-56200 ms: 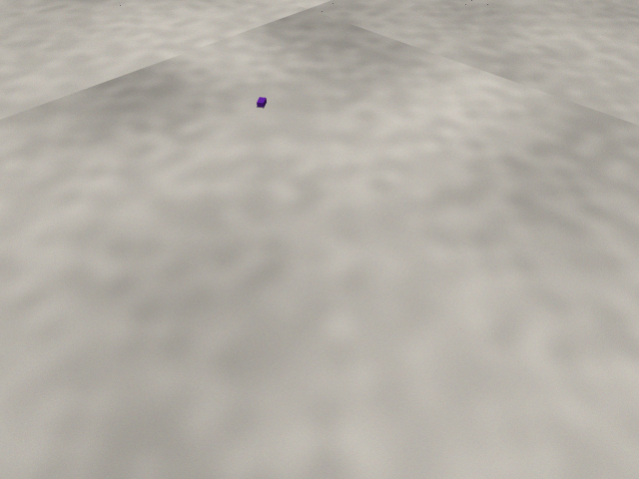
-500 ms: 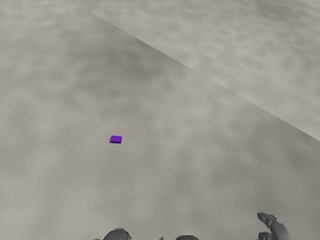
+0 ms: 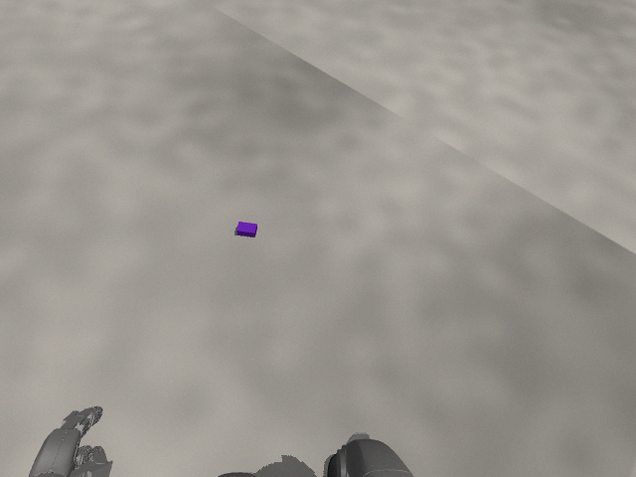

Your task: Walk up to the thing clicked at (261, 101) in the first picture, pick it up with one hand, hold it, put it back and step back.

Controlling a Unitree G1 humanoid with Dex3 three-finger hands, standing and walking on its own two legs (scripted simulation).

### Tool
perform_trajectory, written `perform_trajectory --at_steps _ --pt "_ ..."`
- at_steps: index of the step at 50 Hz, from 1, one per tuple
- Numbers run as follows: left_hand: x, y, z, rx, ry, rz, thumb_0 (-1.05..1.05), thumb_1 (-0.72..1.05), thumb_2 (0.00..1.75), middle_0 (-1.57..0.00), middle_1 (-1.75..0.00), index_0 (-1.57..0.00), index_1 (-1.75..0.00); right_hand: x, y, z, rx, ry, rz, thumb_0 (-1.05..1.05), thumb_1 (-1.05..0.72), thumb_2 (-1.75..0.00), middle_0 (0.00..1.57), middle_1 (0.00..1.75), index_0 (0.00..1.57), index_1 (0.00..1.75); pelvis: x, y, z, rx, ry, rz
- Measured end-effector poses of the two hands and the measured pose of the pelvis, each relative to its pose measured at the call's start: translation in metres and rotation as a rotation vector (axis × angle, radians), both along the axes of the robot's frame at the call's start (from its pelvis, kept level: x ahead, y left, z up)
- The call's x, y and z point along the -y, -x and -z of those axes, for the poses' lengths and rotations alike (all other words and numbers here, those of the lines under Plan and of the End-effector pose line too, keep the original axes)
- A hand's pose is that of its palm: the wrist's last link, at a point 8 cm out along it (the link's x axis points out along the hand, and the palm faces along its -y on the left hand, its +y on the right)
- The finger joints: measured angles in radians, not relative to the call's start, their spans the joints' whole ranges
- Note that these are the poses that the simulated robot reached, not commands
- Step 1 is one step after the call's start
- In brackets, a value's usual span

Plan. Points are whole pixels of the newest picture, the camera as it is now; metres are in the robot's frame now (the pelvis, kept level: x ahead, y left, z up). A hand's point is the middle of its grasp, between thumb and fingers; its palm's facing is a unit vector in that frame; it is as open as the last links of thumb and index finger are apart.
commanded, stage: step back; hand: left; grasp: from above
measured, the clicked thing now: (247, 229) +0.95 +0.21 -0.74
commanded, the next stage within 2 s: stand in 1.42 s
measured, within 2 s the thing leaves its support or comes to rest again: neither
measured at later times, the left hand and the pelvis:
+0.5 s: hand out of the picture -0.11 +0.23 -0.12, palm faces -0.03 -0.90 -0.43, open 7.4 cm; pelvis -0.14 -0.04 +0.01, yaw -4 degrees
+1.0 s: hand out of the picture -0.03 +0.22 -0.13, palm faces +0.00 -0.92 -0.40, open 7.4 cm; pelvis -0.13 -0.05 +0.01, yaw +0 degrees
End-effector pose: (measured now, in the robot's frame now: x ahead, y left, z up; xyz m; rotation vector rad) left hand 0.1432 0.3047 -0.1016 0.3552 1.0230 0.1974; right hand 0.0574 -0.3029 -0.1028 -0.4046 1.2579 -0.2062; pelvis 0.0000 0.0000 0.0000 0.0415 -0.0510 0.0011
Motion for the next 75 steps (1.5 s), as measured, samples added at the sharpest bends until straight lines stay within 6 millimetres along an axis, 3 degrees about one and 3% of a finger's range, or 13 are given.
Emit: perform_trajectory --at_steps 4,9,15,21,25,31,36,41,46,50,57,65,75 --pt "0.01 0.04 0.002 -0.058 0.044 -0.013 0.0 0.9 0.9 -0.2 -0.3 -0.2 -0.3 0.003 0.019 -0.017 0.036 0.019 -0.011 0.01 -0.91 -0.89 0.21 0.3 0.2 0.3 0.002 0.024 -0.01 -0.006 0.055 -0.007" --pt "0.014 0.098 0.005 -0.12 0.045 -0.021 0.0 0.9 0.9 -0.2 -0.3 -0.2 -0.3 0.017 0.025 -0.033 0.126 0.046 -0.023 0.01 -0.9 -0.89 0.21 0.3 0.2 0.3 0.011 0.06 -0.015 -0.028 0.065 0.03" --pt "0.021 0.169 0.012 -0.197 -0.007 0.007 0.0 0.9 0.9 -0.2 -0.3 -0.2 -0.3 0.043 0.042 -0.027 0.238 0.032 -0.03 0.0 -0.9 -0.89 0.21 0.3 0.2 0.3 0.03 0.107 -0.002 -0.023 0.043 0.088" --pt "0.036 0.239 -0.006 -0.226 -0.038 -0.042 0.01 0.9 0.9 -0.2 -0.3 -0.2 -0.3 0.06 0.095 -0.009 0.19 -0.021 0.037 0.0 -0.91 -0.89 0.2 0.3 0.2 0.3 0.044 0.135 -0.006 -0.002 0.032 0.096" --pt "0.034 0.26 -0.02 -0.228 -0.06 -0.072 0.01 0.9 0.9 -0.21 -0.3 -0.2 -0.3 0.061 0.133 0.0 0.126 -0.048 0.06 0.0 -0.91 -0.89 0.2 0.3 0.2 0.3 0.043 0.145 -0.013 -0.011 0.023 0.072" --pt "0.015 0.261 -0.022 -0.167 -0.067 -0.088 0.01 0.9 0.9 -0.21 -0.3 -0.2 -0.3 0.046 0.175 0.012 -0.024 -0.068 0.029 0.01 -0.91 -0.89 0.2 0.3 0.2 0.3 0.035 0.153 -0.009 -0.027 0.046 0.005" --pt "0.003 0.256 -0.011 -0.183 -0.047 -0.087 0.01 0.9 0.9 -0.2 -0.3 -0.2 -0.3 0.027 0.179 0.003 -0.004 -0.073 0.034 0.01 -0.91 -0.89 0.2 0.3 0.2 0.3 0.026 0.154 -0.01 -0.014 0.008 0.011" --pt "0.01 0.23 -0.014 -0.158 -0.013 -0.055 0.01 0.9 0.9 -0.2 -0.3 -0.2 -0.3 0.028 0.177 -0.013 0.025 -0.056 0.044 0.0 -0.91 -0.89 0.21 0.3 0.2 0.3 0.027 0.146 -0.019 -0.017 0.036 -0.002" --pt "0.024 0.199 -0.014 -0.109 -0.004 -0.029 0.01 0.9 0.9 -0.2 -0.3 -0.2 -0.3 0.045 0.167 -0.015 0.029 -0.035 0.046 0.0 -0.9 -0.89 0.21 0.3 0.2 0.3 0.037 0.137 -0.018 -0.013 0.031 -0.006" --pt "0.042 0.181 -0.01 -0.075 -0.018 -0.032 0.0 0.9 0.9 -0.2 -0.3 -0.2 -0.3 0.062 0.149 0.001 0.034 -0.035 0.055 0.0 -0.9 -0.89 0.21 0.3 0.2 0.3 0.05 0.128 -0.008 -0.001 0.043 -0.004" --pt "0.063 0.172 -0.017 -0.049 0.002 -0.053 0.0 0.9 0.9 -0.2 -0.3 -0.2 -0.3 0.056 0.108 0.011 0.045 -0.074 0.005 0.0 -0.91 -0.89 0.2 0.3 0.2 0.3 0.056 0.116 -0.011 -0.007 0.031 -0.032" --pt "0.039 0.169 -0.011 -0.064 0.002 -0.093 0.0 0.9 0.9 -0.21 -0.3 -0.2 -0.3 0.036 0.09 0.014 0.025 -0.067 -0.034 0.0 -0.91 -0.89 0.2 0.3 0.2 0.3 0.04 0.11 -0.008 -0.014 0.024 -0.052" --pt "0.02 0.17 -0.004 -0.131 0.036 -0.118 0.01 0.9 0.9 -0.2 -0.3 -0.2 -0.3 0.011 0.074 -0.006 0.041 -0.071 -0.03 0.0 -0.91 -0.89 0.2 0.3 0.2 0.3 0.025 0.097 -0.019 -0.01 0.045 -0.037"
